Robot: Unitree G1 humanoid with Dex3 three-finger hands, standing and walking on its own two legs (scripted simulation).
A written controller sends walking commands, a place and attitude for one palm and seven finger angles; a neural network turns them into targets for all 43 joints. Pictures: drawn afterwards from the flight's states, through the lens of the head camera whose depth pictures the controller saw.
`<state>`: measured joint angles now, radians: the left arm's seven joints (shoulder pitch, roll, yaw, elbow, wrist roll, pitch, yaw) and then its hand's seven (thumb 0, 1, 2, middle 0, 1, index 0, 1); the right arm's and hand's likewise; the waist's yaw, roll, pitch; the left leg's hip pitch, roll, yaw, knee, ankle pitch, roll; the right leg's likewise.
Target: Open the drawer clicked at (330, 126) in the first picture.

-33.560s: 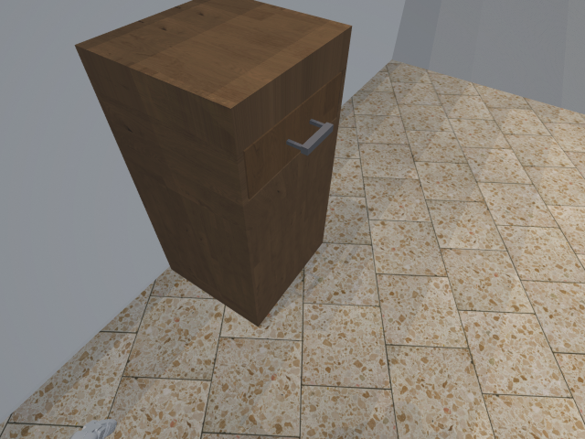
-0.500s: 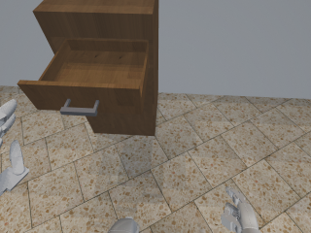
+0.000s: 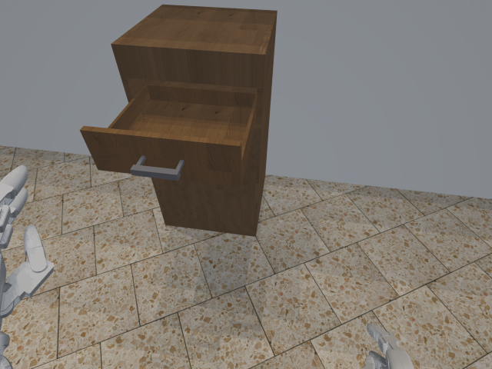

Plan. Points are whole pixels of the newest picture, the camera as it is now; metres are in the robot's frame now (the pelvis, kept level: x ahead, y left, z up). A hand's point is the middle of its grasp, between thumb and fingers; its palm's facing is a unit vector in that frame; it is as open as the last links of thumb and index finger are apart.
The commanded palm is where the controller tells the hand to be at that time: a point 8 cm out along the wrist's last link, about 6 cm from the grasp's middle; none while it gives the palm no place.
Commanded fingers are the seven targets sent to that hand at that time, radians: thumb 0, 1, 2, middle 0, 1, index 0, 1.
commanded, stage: stop stepping back and stand still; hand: left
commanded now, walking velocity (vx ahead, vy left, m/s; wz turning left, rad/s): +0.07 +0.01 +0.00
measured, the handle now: (158, 167) +0.60 +0.26 -0.04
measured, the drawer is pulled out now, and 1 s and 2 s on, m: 0.29 0.29 0.29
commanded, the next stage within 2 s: let the arm hang, fingers relaxed in 0.08 s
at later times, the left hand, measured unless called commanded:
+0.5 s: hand out of the picture +0.03 +0.17 -0.16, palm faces +0.08 -0.98 -0.19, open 6.9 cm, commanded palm none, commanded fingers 0.00 0.90 0.90 -0.20 -0.30 -0.20 -0.30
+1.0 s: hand out of the picture -0.03 +0.16 -0.16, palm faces +0.05 -0.98 -0.19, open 7.4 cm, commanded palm none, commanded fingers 0.00 0.90 0.90 -0.20 -0.30 -0.20 -0.30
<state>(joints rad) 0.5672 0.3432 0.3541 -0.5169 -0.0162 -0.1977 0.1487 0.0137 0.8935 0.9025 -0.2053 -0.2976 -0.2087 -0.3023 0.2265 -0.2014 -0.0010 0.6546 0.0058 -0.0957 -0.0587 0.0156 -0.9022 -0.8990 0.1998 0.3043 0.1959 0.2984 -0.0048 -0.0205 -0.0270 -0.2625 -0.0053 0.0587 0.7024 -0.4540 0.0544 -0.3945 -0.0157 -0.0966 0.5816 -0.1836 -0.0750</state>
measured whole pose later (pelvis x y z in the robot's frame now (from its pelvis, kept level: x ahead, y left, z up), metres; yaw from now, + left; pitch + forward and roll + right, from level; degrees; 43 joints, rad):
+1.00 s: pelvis -0.03 -0.01 +0.01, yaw +1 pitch -2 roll +0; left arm 0.28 0.11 0.02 1.13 0.02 0.01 0.03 0.01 0.91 0.90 -0.19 -0.30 -0.20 -0.30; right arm 0.38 -0.08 0.00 1.11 -0.02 0.02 -0.04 0.01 -0.91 -0.90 0.20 0.30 0.19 0.30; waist -0.01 0.03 0.05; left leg -0.20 0.02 0.05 0.44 -0.21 0.00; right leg -0.25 0.01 -0.06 0.43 -0.15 -0.04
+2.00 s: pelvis +0.00 -0.02 +0.02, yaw +0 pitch -2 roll +0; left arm 0.25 0.13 0.02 1.14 0.02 0.00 0.03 0.01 0.92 0.90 -0.20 -0.30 -0.20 -0.30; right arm 0.30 -0.11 -0.01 1.12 -0.02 0.01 -0.05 0.00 -0.91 -0.90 0.20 0.30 0.19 0.30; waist -0.01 0.03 0.08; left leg -0.13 0.04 0.04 0.39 -0.23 -0.02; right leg -0.20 0.03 -0.06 0.40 -0.18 -0.05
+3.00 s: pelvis +0.02 -0.02 +0.02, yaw +0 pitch -1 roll +0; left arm 0.25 0.13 0.02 1.15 0.01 -0.01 0.03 0.01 0.92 0.90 -0.19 -0.30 -0.20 -0.30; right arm 0.30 -0.12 -0.01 1.14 -0.02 0.00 -0.04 0.00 -0.91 -0.90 0.20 0.30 0.19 0.30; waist -0.01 0.02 0.07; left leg -0.10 0.04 0.05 0.36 -0.24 -0.03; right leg -0.17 0.04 -0.05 0.38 -0.19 -0.05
